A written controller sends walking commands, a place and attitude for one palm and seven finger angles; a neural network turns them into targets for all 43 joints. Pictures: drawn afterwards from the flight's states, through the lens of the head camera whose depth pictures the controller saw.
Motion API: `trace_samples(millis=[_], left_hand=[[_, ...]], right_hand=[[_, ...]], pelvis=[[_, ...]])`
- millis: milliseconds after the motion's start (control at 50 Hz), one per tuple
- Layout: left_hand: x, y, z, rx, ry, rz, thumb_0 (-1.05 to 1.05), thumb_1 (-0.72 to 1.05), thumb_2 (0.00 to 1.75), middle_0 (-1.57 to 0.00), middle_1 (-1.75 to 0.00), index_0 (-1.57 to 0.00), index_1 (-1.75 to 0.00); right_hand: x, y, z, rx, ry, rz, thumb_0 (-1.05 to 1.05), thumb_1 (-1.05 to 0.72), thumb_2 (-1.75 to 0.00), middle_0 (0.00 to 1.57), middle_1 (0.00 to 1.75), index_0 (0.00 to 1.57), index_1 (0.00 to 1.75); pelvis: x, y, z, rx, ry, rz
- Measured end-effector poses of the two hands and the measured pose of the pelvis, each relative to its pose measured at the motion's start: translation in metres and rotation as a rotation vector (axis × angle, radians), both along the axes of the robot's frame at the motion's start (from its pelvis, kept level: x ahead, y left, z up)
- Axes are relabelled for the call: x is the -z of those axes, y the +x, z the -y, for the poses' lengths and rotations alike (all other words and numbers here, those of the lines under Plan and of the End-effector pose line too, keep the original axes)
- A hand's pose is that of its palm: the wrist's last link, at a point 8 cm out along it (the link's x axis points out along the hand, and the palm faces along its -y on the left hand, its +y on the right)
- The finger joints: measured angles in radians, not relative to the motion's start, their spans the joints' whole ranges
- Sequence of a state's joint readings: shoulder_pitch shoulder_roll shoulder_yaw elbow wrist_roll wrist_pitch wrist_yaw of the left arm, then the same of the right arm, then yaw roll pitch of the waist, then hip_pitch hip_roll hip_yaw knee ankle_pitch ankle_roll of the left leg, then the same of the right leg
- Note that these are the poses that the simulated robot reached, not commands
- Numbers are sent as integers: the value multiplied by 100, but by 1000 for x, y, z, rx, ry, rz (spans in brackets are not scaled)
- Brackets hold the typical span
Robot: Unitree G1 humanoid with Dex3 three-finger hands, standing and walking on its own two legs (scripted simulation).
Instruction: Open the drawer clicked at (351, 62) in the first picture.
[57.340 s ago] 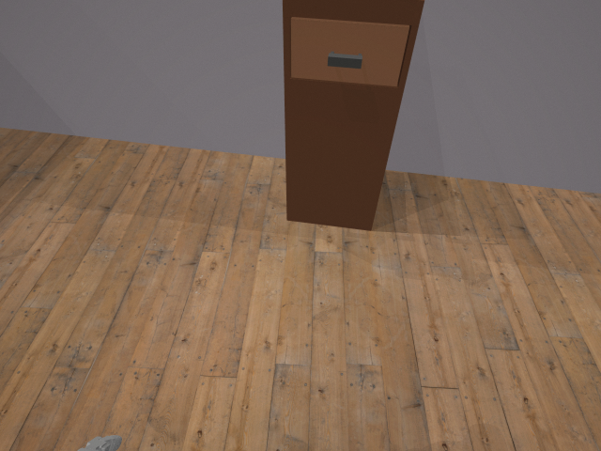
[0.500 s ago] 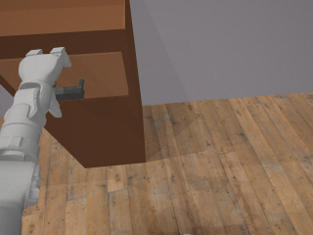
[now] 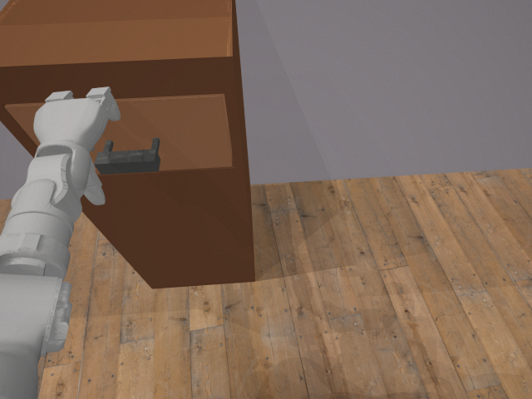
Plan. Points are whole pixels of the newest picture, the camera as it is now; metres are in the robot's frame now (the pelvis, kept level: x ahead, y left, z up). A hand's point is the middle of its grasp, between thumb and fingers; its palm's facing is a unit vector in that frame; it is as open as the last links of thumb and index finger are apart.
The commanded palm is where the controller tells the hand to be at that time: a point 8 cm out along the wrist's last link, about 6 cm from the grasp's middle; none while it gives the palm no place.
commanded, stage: move the hooked fingers above the handle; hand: left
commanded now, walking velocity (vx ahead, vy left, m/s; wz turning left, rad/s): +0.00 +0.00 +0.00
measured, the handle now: (130, 152) +0.53 +0.24 +0.03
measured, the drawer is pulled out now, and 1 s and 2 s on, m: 0.00 0.00 0.00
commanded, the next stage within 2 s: none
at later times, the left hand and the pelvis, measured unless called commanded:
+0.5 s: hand (118, 141) +0.48 +0.23 +0.10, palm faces +0.00 +0.01 -1.00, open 13.5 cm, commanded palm +0.46 +0.26 +0.15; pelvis +0.00 +0.00 +0.00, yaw -1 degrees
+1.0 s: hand (120, 145) +0.48 +0.23 +0.09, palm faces +0.03 -0.04 -1.00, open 13.5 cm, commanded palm +0.46 +0.26 +0.15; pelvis +0.00 -0.01 +0.00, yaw +0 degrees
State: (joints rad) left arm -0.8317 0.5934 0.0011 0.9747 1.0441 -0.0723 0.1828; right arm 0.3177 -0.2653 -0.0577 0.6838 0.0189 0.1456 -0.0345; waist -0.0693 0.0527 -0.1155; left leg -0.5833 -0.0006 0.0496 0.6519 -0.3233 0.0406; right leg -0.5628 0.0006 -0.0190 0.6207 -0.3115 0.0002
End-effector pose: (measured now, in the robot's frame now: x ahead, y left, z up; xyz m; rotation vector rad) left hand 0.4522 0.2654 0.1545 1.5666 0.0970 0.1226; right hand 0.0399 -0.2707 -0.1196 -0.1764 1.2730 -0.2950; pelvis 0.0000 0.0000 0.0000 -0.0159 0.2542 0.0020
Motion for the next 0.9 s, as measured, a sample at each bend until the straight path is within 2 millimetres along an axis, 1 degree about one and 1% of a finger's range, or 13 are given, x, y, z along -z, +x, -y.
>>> trace_samples(millis=[40, 80, 160, 220, 260, 340, 440, 520, 580, 680, 780, 840, 900], left_hand=[[2, -1, -3, -23, 4, -36, 0, -49, 30, -32, -120, -32, -120], [5, -3, 0, -10, -1, -75, -1, -49, 30, -32, -120, -32, -120], [11, -7, 23, 103, -30, -107, -1, -49, 30, -32, -120, -32, -120], [11, -6, 43, 191, -53, -73, -1, -49, 30, -32, -120, -32, -120], [9, -3, 49, 211, -58, -29, -1, -49, 30, -32, -120, -33, -120], [3, 7, 45, 161, -38, 36, 0, -49, 30, -35, -123, -33, -120], [-2, 10, 47, 94, -6, 29, 0, -49, 30, -39, -126, -37, -125], [-4, 9, 38, 22, 8, -29, 0, -49, 30, -36, -124, -38, -125], [-1, 6, 24, -31, 3, -89, 0, -49, 30, -35, -122, -36, -124], [9, -2, 8, -14, 12, -160, 0, -49, 30, -33, -121, -34, -121], [17, -5, 18, 111, -7, -137, -1, -49, 30, -32, -121, -33, -120], [15, 0, 28, 164, -29, -72, -1, -49, 30, -32, -120, -33, -120], [9, 8, 31, 159, -42, -8, 0, -49, 30, -35, -122, -33, -120]], right_hand=[[0, 3, -3, -6, 10, 3, 1, -91, -90, 20, 30, 21, 30], [0, 6, -6, -11, 14, 4, 1, -91, -90, 20, 30, 21, 30], [-2, 11, -9, -19, 10, 6, 1, -91, -90, 20, 30, 21, 30], [-3, 14, -10, -23, 6, 14, 1, -91, -90, 20, 30, 21, 30], [-2, 15, -11, -23, 6, 22, 1, -91, -90, 20, 30, 21, 30], [2, 12, -11, -19, 17, 22, 1, -91, -90, 20, 30, 21, 30], [8, 4, -11, -8, 40, -1, 1, -91, -90, 20, 30, 21, 30], [7, -3, -6, 22, 39, -2, 1, -91, -90, 20, 30, 21, 30], [2, -9, 1, 37, 19, 0, 1, -91, -90, 20, 30, 21, 30], [-5, -20, 18, 37, -38, -25, 1, -91, -90, 20, 30, 21, 30], [-10, -28, 32, 17, -88, -75, 1, -91, -90, 20, 30, 21, 30], [-10, -29, 35, 16, -101, -87, 1, -91, -90, 20, 30, 21, 30], [-8, -27, 33, 22, -95, -81, 1, -91, -90, 20, 30, 21, 30]], pelvis=[[-1, 1, -1, -1, -1, 2], [-2, 3, -3, -4, -2, 8], [-3, 6, -4, -13, -2, 25], [-2, 5, -5, -15, -2, 31], [-1, 4, -4, -11, -1, 28], [1, 1, -3, 0, 2, 13], [0, -1, 1, 13, 7, 6], [-3, -1, 6, 20, 12, 17], [-4, -2, 11, 18, 13, 23], [-4, -3, 16, 5, 9, 20], [-1, -3, 16, -14, 3, 7], [1, -1, 14, -18, 0, -5], [2, 0, 12, -15, -1, -17]])
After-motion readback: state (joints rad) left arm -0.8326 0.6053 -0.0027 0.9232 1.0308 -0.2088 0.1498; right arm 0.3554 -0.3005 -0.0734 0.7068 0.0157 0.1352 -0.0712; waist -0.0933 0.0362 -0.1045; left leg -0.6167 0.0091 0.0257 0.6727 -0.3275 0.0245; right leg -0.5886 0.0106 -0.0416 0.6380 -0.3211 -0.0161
